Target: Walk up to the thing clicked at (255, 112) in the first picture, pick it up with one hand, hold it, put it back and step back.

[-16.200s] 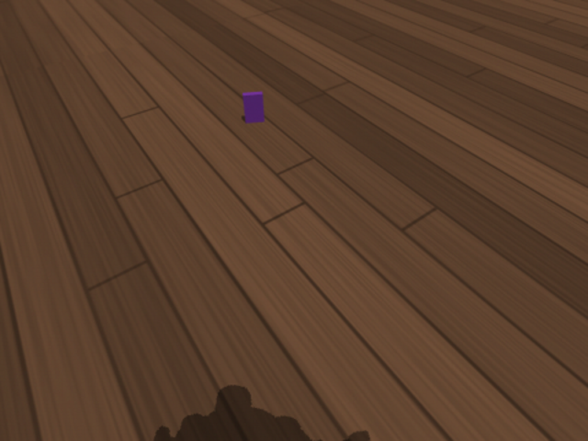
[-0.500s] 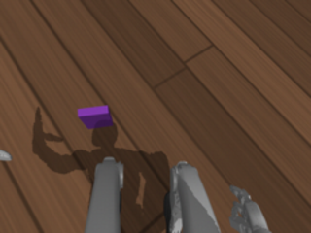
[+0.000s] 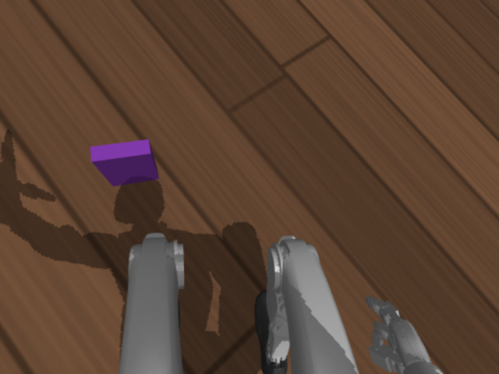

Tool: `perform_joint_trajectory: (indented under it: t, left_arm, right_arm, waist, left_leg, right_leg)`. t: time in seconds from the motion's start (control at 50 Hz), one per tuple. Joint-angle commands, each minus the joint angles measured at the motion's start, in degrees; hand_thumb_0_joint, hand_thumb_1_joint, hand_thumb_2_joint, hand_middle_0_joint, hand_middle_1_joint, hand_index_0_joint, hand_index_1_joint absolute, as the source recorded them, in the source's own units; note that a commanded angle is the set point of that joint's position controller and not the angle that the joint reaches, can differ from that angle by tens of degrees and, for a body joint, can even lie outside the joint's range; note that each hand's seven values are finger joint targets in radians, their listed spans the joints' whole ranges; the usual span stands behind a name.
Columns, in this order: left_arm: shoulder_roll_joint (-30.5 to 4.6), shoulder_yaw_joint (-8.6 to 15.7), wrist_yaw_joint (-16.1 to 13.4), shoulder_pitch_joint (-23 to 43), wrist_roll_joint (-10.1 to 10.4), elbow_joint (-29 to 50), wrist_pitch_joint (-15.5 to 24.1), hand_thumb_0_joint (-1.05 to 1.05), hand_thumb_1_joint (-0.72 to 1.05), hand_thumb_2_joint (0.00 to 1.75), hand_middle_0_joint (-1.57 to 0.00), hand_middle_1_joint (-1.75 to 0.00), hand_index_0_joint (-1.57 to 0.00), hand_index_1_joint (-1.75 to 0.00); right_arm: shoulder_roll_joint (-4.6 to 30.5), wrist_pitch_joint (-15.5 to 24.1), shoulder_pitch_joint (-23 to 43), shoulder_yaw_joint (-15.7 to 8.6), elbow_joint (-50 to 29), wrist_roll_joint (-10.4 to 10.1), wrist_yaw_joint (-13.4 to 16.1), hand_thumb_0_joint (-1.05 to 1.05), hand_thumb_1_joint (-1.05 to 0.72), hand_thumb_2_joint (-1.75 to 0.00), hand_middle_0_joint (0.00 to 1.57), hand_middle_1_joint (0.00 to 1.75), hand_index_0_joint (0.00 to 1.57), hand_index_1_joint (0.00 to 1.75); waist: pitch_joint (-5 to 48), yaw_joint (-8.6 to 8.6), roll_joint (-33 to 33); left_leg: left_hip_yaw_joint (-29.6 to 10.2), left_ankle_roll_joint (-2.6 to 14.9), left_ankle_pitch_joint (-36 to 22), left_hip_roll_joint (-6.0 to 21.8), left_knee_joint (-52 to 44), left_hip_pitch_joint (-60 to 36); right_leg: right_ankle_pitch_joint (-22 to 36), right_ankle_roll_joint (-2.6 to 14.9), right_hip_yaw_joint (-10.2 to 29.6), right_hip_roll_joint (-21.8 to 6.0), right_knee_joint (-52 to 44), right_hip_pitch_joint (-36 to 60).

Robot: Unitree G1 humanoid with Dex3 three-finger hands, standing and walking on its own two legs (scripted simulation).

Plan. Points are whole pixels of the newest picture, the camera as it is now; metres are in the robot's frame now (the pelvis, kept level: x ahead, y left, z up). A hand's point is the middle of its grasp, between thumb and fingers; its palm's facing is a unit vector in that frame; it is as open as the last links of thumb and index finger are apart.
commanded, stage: go down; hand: left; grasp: from the side
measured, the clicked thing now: (129, 165) +0.51 +0.25 -0.33
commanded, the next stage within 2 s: approach in 0.62 s
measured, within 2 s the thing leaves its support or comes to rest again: neither
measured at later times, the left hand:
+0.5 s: hand out of the picture +0.41 +0.43 -0.01, palm faces +0.25 -0.97 -0.06, open 17.3 cm
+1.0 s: hand out of the picture +0.43 +0.44 -0.07, palm faces +0.28 -0.96 +0.02, open 17.5 cm
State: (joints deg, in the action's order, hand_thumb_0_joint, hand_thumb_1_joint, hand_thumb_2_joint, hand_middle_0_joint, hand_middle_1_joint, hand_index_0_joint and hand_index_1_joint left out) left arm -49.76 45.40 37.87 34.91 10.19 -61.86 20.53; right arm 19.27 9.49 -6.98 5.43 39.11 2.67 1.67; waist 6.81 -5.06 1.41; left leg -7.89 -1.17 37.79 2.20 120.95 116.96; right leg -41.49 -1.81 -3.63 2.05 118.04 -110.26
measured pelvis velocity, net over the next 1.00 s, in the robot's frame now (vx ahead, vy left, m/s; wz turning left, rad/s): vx -0.01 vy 0.01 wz -0.07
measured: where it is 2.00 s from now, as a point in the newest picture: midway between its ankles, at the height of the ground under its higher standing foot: (219, 350)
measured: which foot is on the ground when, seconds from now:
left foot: down 0.00-1.00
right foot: down 0.00-1.00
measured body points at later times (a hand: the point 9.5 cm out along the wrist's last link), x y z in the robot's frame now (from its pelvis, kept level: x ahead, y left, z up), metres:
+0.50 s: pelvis -0.01 +0.00 -0.04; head +0.21 +0.08 +0.34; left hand +0.39 +0.48 -0.01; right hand +0.12 -0.28 -0.14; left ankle +0.08 +0.13 -0.39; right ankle +0.08 -0.13 -0.39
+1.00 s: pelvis -0.01 +0.01 -0.07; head +0.22 +0.10 +0.30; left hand +0.40 +0.49 -0.07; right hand +0.13 -0.27 -0.15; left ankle +0.08 +0.13 -0.39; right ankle +0.08 -0.13 -0.39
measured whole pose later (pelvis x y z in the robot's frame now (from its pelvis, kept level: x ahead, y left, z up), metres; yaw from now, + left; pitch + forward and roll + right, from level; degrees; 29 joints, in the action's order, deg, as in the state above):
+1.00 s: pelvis -0.01 +0.01 -0.07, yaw -4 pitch +30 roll -11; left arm -62.8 47.7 39.0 44.3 12.9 -73.7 25.0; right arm 21.7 7.8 -4.6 13.3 35.2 5.2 0.5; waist -0.3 -8.7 4.3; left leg -12.0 -0.8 38.1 2.0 134.5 127.1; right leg -41.2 -2.7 -6.4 3.6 128.9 -118.6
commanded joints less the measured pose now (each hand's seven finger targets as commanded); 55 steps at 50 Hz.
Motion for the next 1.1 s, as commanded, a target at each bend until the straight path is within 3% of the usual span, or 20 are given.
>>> perform_joint_trajectory:
  t: [0.0, 0.04, 0.08, 0.14, 0.2, 0.22, 0.28, 0.3, 0.44, 0.6, 0.66, 0.7, 0.72, 0.76, 0.86, 0.96, 1.0, 1.08]
  left_arm:
    - [-25.7, 4.6, 0.4, 13.3, 1.6, 9.7, 3.9, 0.00, -0.54, 0.01, -0.06, -0.03, -0.06, -0.03]
    - [-25.8, 4.1, 0.7, 14.3, 1.5, 8.7, 3.9, 0.00, -0.51, 0.01, -0.06, -0.03, -0.06, -0.03]
    - [-27.3, 4.2, 0.8, 15.7, 1.3, 9.1, 3.9, 0.00, -0.50, 0.01, -0.06, -0.03, -0.06, -0.03]
    - [-28.7, 4.7, 1.2, 16.7, 1.2, 9.2, 3.7, 0.00, -0.50, 0.01, -0.06, -0.03, -0.06, -0.03]
    - [-29.8, 4.8, 1.2, 17.0, 0.8, 7.5, 3.3, 0.00, -0.51, 0.01, -0.06, -0.04, -0.06, -0.04]
    - [-31.0, 5.4, 1.1, 17.9, 0.9, 9.4, 3.5, 0.00, -0.51, 0.01, -0.06, -0.04, -0.06, -0.04]
    - [-32.7, 6.0, 1.2, 18.2, 0.7, 9.3, 3.4, 0.00, -0.49, 0.01, -0.06, -0.03, -0.06, -0.03]
    - [-31.6, 5.5, 1.5, 17.8, 0.9, 8.0, 3.3, 0.00, -0.48, 0.02, -0.06, -0.04, -0.06, -0.04]
    - [-33.7, 6.7, 2.3, 17.1, 1.7, 6.5, 3.0, 0.00, -0.44, 0.03, -0.05, -0.04, -0.05, -0.04]
    - [-36.5, 8.5, 3.1, 17.6, 2.3, 8.6, 2.9, 0.00, -0.45, 0.03, -0.06, -0.04, -0.05, -0.04]
    - [-37.3, 8.3, 3.0, 18.4, 2.1, 9.2, 2.8, 0.00, -0.45, 0.03, -0.06, -0.04, -0.05, -0.04]
    - [-37.2, 8.2, 2.9, 18.3, 2.0, 9.6, 2.8, 0.00, -0.48, 0.08, -0.08, -0.09, -0.05, -0.11]
    - [-37.9, 8.5, 2.9, 18.7, 2.0, 9.2, 2.9, 0.00, -0.51, 0.00, -0.09, -0.04, -0.07, -0.06]
    - [-36.1, 8.0, 2.9, 17.8, 2.2, 6.3, 3.1, 0.00, -0.53, 0.00, -0.09, -0.05, -0.07, -0.06]
    - [-30.1, 4.9, 2.9, 17.8, 3.8, -1.6, 5.7, 0.00, -0.56, 0.00, -0.09, -0.05, -0.07, -0.07]
    - [-28.3, 2.0, 0.8, 20.0, 3.2, -6.2, 8.7, 0.00, -0.58, 0.00, -0.08, -0.06, -0.07, -0.07]
    - [-30.6, 2.2, -0.5, 20.9, 2.1, -7.1, 10.6, 0.00, -0.59, 0.00, -0.08, -0.06, -0.07, -0.07]
    - [-34.6, 4.3, -3.6, 22.0, 0.3, -3.6, 16.4, 0.00, -0.58, 0.01, -0.08, -0.07, -0.08, -0.08]
  right_arm:
    - [13.5, 0.8, -8.2, -3.8, -2.8, -0.3, 0.6, 0.00, -0.92, -0.90, 0.20, 0.30, 0.20, 0.30]
    - [13.9, 0.6, -8.1, -3.7, -3.1, -0.2, 0.6, 0.00, -0.91, -0.90, 0.20, 0.30, 0.20, 0.30]
    - [14.0, 0.5, -7.7, -3.3, -3.3, -0.1, 0.5, 0.00, -0.91, -0.90, 0.20, 0.30, 0.20, 0.30]
    - [14.4, 0.3, -8.0, -2.8, -3.4, 0.1, 0.5, 0.00, -0.91, -0.90, 0.20, 0.30, 0.20, 0.30]
    - [14.8, 0.1, -8.1, -2.4, -3.5, 0.2, 0.6, 0.00, -0.91, -0.90, 0.20, 0.30, 0.20, 0.30]
    - [15.0, 0.0, -8.0, -2.2, -3.6, 0.2, 0.5, 0.00, -0.91, -0.90, 0.20, 0.30, 0.20, 0.30]
    - [15.2, -0.4, -7.9, -1.8, -3.9, 0.1, 0.6, 0.00, -0.91, -0.90, 0.20, 0.30, 0.20, 0.30]
    - [15.5, -0.4, -8.0, -1.6, -4.0, 0.1, 0.5, 0.00, -0.91, -0.90, 0.20, 0.30, 0.20, 0.30]
    - [15.6, -0.5, -7.7, -0.6, -4.5, 0.2, 0.6, 0.00, -0.91, -0.90, 0.20, 0.30, 0.20, 0.30]
    - [16.2, -0.7, -8.6, -0.1, -4.4, 0.5, 0.5, 0.00, -0.91, -0.90, 0.20, 0.30, 0.20, 0.30]
    - [16.4, -1.0, -8.3, -0.1, -4.4, 0.6, 0.5, 0.00, -0.91, -0.90, 0.20, 0.30, 0.20, 0.30]
    - [16.4, -1.0, -8.3, -0.1, -4.4, 0.6, 0.5, 0.00, -0.92, -0.90, 0.20, 0.30, 0.20, 0.30]
    - [16.6, -1.0, -7.8, 0.0, -4.4, 0.5, 0.6, 0.00, -0.90, -0.90, 0.20, 0.30, 0.20, 0.30]
    - [16.6, -1.0, -7.6, 0.6, -4.5, 0.7, 0.5, 0.00, -0.91, -0.90, 0.20, 0.30, 0.20, 0.30]
    - [16.8, -0.8, -6.4, 2.0, -5.2, 1.3, 0.1, 0.00, -0.91, -0.90, 0.20, 0.30, 0.20, 0.30]
    - [17.9, -1.4, -5.4, 3.5, -6.2, 2.7, -0.6, 0.00, -0.89, -0.90, 0.20, 0.30, 0.20, 0.30]
    - [18.4, -2.0, -4.6, 4.4, -6.6, 3.5, -1.0, 0.00, -0.89, -0.90, 0.20, 0.30, 0.20, 0.30]
    - [19.0, -3.8, -2.8, 6.4, -7.0, 5.9, -1.6, 0.00, -0.90, -0.90, 0.20, 0.30, 0.20, 0.30]
  waist:
    - [34.2, 2.04, -15.4]
    - [33.4, 1.24, -14.4]
    - [33.5, 1.52, -15.4]
    - [35.6, 1.37, -16.2]
    - [32.7, 0.72, -17.1]
    - [33.7, 1.40, -18.1]
    - [34.1, 1.18, -19.2]
    - [32.7, 0.53, -19.2]
    - [30.6, -0.11, -16.7]
    - [34.5, 0.35, -18.7]
    - [34.0, 0.19, -19.8]
    - [33.6, 0.29, -20.2]
    - [31.7, 0.25, -20.6]
    - [29.2, -0.93, -19.8]
    - [24.0, -4.25, -14.2]
    - [23.3, -5.90, -13.4]
    - [22.8, -5.91, -14.3]
    - [25.9, -5.33, -20.6]
  left_leg:
    - [2.5, 2.15, -8.9, 0.6, -14.1, -29.7]
    - [2.8, 2.27, -7.1, 0.5, -13.4, -28.1]
    - [2.6, 2.16, -6.0, 0.6, -13.2, -27.6]
    - [2.8, 2.10, -8.7, 0.6, -11.7, -28.6]
    - [2.3, 2.04, -5.2, 0.6, -11.7, -26.7]
    - [2.1, 1.93, -5.4, 0.7, -11.8, -27.2]
    - [1.9, 1.86, -6.1, 0.7, -11.2, -27.6]
    - [1.5, 1.83, -5.9, 0.7, -11.1, -27.4]
    - [2.5, 2.41, -5.2, 0.5, -8.4, -22.3]
    - [2.3, 2.30, -10.2, 0.7, -6.6, -24.8]
    - [2.0, 2.26, -9.3, 0.8, -6.5, -25.0]
    - [2.1, 2.18, -8.3, 0.8, -6.7, -24.3]
    - [1.7, 2.10, -6.8, 0.9, -7.3, -23.9]
    - [1.1, 2.05, -7.0, 1.1, -6.7, -23.1]
    - [0.4, 2.48, -6.0, 1.1, -2.9, -17.7]
    - [-0.5, 2.32, -3.7, 1.4, -0.4, -16.4]
    - [-1.0, 2.09, -3.5, 1.6, 0.6, -16.3]
    - [-1.8, 0.94, -9.6, 2.4, 2.3, -22.2]
  right_leg:
    - [9.7, 4.17, -2.2, 0.3, -10.6, 10.7]
    - [8.6, 4.03, -2.4, 0.5, -10.6, 10.6]
    - [7.9, 4.10, -2.5, 0.5, -9.8, 9.8]
    - [9.5, 4.14, -2.8, 0.6, -8.7, 9.6]
    - [7.4, 4.17, -3.4, 0.7, -7.9, 7.9]
    - [7.7, 4.24, -3.5, 0.7, -7.3, 7.9]
    - [8.0, 4.28, -3.7, 0.8, -6.4, 6.9]
    - [7.9, 4.30, -4.1, 0.7, -5.9, 5.7]
    - [7.5, 3.94, -4.3, 1.2, -6.0, 7.4]
    - [11.1, 4.00, -4.7, 1.4, -4.4, 8.1]
    - [10.3, 4.04, -4.8, 1.5, -4.3, 7.4]
    - [9.8, 4.10, -4.8, 1.6, -4.1, 7.1]
    - [8.6, 4.23, -5.1, 1.6, -3.5, 5.2]
    - [8.9, 4.17, -5.6, 1.7, -3.0, 4.3]
    - [8.7, 3.77, -6.6, 2.2, -2.1, 2.6]
    - [7.3, 3.53, -7.7, 2.6, -1.1, 2.7]
    - [7.0, 3.54, -8.3, 2.8, 0.5, 2.1]
    - [10.9, 3.60, -9.0, 3.0, 3.8, 3.2]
